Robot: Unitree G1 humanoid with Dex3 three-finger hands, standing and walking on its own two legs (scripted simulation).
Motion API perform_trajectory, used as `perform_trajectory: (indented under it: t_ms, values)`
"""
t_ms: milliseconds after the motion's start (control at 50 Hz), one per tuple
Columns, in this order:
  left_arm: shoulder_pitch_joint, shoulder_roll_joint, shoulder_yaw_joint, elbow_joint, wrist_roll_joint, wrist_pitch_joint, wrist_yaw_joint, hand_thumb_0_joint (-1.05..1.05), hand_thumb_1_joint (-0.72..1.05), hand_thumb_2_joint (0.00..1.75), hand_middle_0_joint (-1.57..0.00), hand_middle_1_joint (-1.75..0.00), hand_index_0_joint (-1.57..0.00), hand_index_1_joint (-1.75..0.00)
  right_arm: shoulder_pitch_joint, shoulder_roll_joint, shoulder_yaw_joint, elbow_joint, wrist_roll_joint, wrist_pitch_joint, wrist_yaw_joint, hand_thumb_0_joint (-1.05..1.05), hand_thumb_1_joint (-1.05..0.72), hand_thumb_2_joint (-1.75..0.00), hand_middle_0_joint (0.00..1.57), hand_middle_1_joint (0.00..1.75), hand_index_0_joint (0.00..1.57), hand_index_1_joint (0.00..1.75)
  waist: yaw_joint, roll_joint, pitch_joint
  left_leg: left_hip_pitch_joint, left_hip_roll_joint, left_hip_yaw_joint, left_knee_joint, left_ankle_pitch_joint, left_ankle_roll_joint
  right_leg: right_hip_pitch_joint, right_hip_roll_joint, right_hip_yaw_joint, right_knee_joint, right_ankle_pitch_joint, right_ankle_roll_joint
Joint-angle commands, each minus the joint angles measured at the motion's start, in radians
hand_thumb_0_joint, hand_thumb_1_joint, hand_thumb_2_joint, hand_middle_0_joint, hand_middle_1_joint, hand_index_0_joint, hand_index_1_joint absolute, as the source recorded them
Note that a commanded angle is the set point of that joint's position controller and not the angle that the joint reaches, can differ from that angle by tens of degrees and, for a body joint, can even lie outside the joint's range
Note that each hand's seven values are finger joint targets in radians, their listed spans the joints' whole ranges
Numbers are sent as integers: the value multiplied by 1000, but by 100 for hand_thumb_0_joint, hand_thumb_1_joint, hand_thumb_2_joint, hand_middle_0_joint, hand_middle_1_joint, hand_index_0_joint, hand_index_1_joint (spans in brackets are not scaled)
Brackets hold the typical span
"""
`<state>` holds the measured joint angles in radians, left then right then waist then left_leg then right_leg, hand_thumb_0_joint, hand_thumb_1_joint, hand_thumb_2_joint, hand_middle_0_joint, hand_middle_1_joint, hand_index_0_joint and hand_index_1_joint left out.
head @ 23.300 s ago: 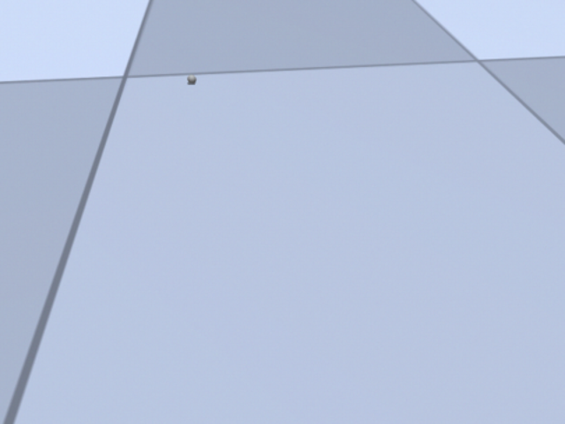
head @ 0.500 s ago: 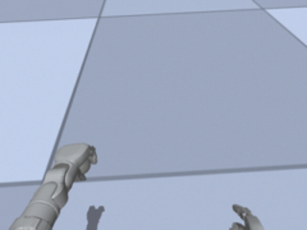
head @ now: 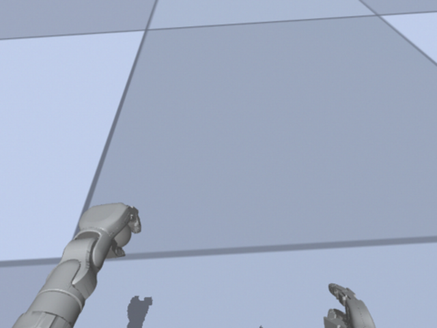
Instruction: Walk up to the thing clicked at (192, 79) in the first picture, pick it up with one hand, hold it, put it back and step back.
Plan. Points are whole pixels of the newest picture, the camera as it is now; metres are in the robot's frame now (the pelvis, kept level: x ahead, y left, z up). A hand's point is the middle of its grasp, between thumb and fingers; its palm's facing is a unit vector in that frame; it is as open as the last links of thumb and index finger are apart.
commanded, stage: hold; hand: left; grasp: from above
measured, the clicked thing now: (117, 234) +0.32 +0.23 -0.04
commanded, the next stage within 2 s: crouch in 0.62 s
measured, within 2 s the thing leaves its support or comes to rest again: neither
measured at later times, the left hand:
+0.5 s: hand (113, 236) +0.30 +0.22 -0.02, palm faces -0.42 -0.07 -0.90, open 7.2 cm
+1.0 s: hand (117, 249) +0.29 +0.23 -0.06, palm faces -0.45 -0.06 -0.89, open 7.1 cm
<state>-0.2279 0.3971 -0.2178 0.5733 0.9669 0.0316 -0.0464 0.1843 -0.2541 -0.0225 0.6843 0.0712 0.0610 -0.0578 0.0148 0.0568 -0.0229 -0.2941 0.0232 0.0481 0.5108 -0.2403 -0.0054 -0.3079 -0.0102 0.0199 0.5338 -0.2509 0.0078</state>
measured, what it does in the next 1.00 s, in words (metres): stands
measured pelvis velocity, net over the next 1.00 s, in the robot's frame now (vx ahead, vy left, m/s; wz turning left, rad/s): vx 0.00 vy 0.00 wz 0.01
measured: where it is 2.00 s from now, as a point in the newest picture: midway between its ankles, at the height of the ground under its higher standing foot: outside the picture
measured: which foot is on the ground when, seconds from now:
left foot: down 0.00-1.00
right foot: down 0.00-1.00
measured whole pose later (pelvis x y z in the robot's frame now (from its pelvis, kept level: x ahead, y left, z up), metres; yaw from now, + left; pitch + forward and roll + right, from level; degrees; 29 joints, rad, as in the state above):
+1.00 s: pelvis +0.00 +0.00 +0.00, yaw +1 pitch +4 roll +0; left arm -0.25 0.38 -0.20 0.72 1.03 -0.03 0.06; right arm 0.17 -0.24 -0.03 0.68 0.06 0.08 -0.05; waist 0.00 0.03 -0.02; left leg -0.36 0.02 0.03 0.55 -0.25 -0.01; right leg -0.37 -0.01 0.01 0.56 -0.27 0.01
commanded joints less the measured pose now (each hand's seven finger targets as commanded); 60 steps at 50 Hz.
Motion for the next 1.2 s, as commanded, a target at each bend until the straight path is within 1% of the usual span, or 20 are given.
perform_trajectory:
  t_ms: [0,20,40,200,260,360,380,460,500,540,600,640,700,720,780,860,960,1060,1140,1180]
  values:
    - [-302,209,102,-195,4,-7,21,0,64,45,-84,-77,-97,-64,-109,-115,-36,-147,4,-44,-12,0,-91,-90,20,30,20,30,5,-38,-222,126,-35,-6,-72,138,20,58,33,-5,-99,110,-14]
    - [-305,215,109,-198,6,-6,19,0,63,46,-85,-76,-96,-64,-105,-115,-36,-149,4,-42,-13,0,-91,-90,20,30,20,30,7,-43,-223,129,-37,-4,-68,150,21,56,31,-5,-103,121,-11]
    - [-322,206,100,-204,5,-6,18,0,63,46,-84,-77,-96,-65,-102,-118,-37,-148,4,-43,-14,0,-91,-90,20,30,20,30,-9,-60,-230,141,-34,-5,-65,158,23,53,33,-3,-101,136,-9]
    - [-308,198,96,-193,-5,-15,17,0,66,45,-86,-78,-98,-65,-107,-114,-34,-148,4,-44,-15,0,-91,-90,20,30,20,30,1,-44,-207,141,-35,-3,-84,147,20,57,33,-7,-113,119,-15]
    - [-315,228,124,-207,7,-15,23,0,66,42,-85,-77,-99,-64,-108,-114,-35,-147,6,-40,-16,0,-91,-90,20,30,20,30,9,-35,-230,153,-36,-4,-79,185,19,73,33,-8,-109,153,-14]
    - [-357,215,109,-187,15,-13,33,0,68,42,-87,-77,-100,-63,-92,-116,-38,-134,4,-37,-17,0,-91,-90,20,30,20,30,-7,-41,-236,165,-33,-2,-75,215,23,74,34,-6,-106,196,-12]
    - [-345,221,117,-173,13,-13,32,0,68,41,-86,-76,-100,-62,-89,-115,-40,-132,4,-37,-17,0,-91,-90,20,30,20,30,-4,-47,-242,167,-34,-1,-73,220,23,79,34,-8,-107,200,-10]
    - [-303,182,82,-175,0,-12,22,0,71,41,-87,-78,-102,-64,-97,-115,-40,-142,5,-36,-14,0,-91,-90,20,30,20,30,-2,-63,-223,160,-35,-1,-77,211,25,80,30,-10,-117,193,-9]
    - [-264,193,97,-169,1,-10,19,0,69,42,-88,-76,-101,-63,-98,-118,-44,-147,7,-32,-13,0,-91,-90,20,30,20,30,8,-50,-223,162,-34,-1,-85,221,21,90,32,-10,-115,195,-15]
    - [-310,195,87,-192,4,-12,17,0,69,40,-86,-77,-100,-62,-99,-118,-44,-145,6,-29,-14,0,-91,-90,20,30,20,30,2,-40,-229,171,-32,-4,-86,231,20,87,34,-14,-110,205,-16]
    - [-374,226,110,-209,12,-16,29,0,69,41,-88,-75,-101,-62,-95,-115,-40,-146,5,-28,-16,0,-91,-90,20,30,20,30,1,-40,-227,169,-35,-2,-86,211,22,82,33,-11,-121,189,-14]
    - [-331,197,94,-174,1,-16,28,0,71,40,-89,-75,-102,-61,-94,-115,-39,-150,8,-29,-15,0,-91,-90,20,30,20,30,-2,-57,-210,160,-34,-3,-89,196,23,78,33,-10,-124,172,-14]
    - [-311,209,113,-175,7,-19,32,0,74,39,-85,-81,-103,-63,-101,-116,-41,-156,6,-28,-14,0,-90,-91,20,30,20,30,10,-43,-207,151,-38,0,-91,180,22,78,29,-8,-129,154,-15]
    - [-296,220,124,-155,13,-19,35,0,66,38,-77,-79,-95,-61,-101,-116,-41,-153,4,-27,-13,0,-88,-89,20,30,20,30,10,-55,-208,144,-39,0,-89,176,23,84,29,-8,-130,148,-15]
    - [-267,176,90,-127,22,-26,39,0,64,44,-87,-75,-99,-63,-93,-115,-41,-148,3,-24,-12,0,-90,-90,20,30,20,30,-3,-65,-190,141,-35,-3,-85,193,20,70,32,-10,-117,166,-16]
    - [-277,167,96,-80,38,-51,81,0,65,43,-87,-73,-99,-62,-69,-113,-48,-137,0,-17,-11,0,-90,-90,20,30,20,30,-18,-105,-192,114,-41,-5,-52,204,25,41,27,-11,-100,194,-10]
    - [-354,168,106,58,79,-84,193,0,65,40,-85,-74,-98,-61,-40,-122,-56,-101,-20,-9,-1,0,-90,-90,20,30,20,30,-48,-88,-196,-7,-42,-4,66,150,18,-90,25,-18,4,143,-13]
    - [-478,149,94,208,149,-93,315,0,62,43,-85,-74,-97,-62,24,-138,-82,-62,-48,-16,22,0,-90,-90,20,30,20,30,-83,-44,-316,-193,-36,-12,293,119,2,-307,31,-18,217,112,-23]
    - [-551,156,105,343,179,-94,380,0,63,39,-84,-76,-97,-62,64,-151,-95,-64,-62,-32,36,0,-90,-90,20,30,20,30,-94,-37,-409,-410,-32,-19,479,51,9,-490,34,-21,389,48,-28]
    - [-613,159,106,353,186,-95,401,0,61,37,-81,-78,-96,-63,81,-157,-99,-62,-67,-42,39,0,-90,-90,20,30,20,30,-100,-1,-481,-477,-34,-23,551,20,10,-566,33,-27,462,19,-31]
